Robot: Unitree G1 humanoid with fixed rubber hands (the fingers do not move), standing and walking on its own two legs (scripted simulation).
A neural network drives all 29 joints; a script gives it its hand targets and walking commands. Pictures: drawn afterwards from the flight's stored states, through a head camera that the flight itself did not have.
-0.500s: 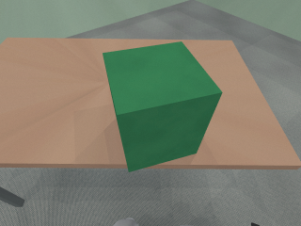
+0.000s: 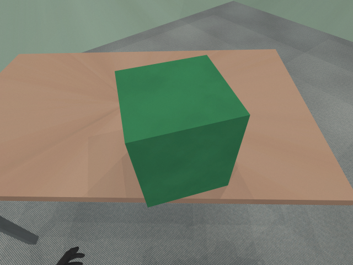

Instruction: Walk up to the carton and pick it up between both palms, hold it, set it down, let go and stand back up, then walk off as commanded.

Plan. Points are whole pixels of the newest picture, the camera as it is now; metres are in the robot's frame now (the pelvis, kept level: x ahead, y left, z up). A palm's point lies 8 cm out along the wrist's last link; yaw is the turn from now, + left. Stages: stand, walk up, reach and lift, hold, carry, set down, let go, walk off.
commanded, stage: walk up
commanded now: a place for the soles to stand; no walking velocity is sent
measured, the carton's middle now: (176, 133) +0.41 +0.03 +0.07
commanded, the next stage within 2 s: reach and lift in 1.10 s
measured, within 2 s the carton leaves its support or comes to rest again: neither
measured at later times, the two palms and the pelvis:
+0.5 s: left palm out of the picture +0.11 +0.32 -0.10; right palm out of the picture +0.08 -0.26 -0.10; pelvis +0.00 +0.02 +0.00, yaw +0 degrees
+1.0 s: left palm out of the picture +0.10 +0.32 -0.10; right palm out of the picture +0.07 -0.26 -0.10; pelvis -0.01 +0.02 +0.00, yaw +0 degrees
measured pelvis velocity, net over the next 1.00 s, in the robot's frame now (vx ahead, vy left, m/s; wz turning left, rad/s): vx -0.01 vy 0.02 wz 0.00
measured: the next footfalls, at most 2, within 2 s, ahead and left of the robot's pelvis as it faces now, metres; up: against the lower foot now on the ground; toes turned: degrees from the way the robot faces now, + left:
none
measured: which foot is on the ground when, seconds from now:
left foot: down 0.00-1.00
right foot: down 0.00-1.00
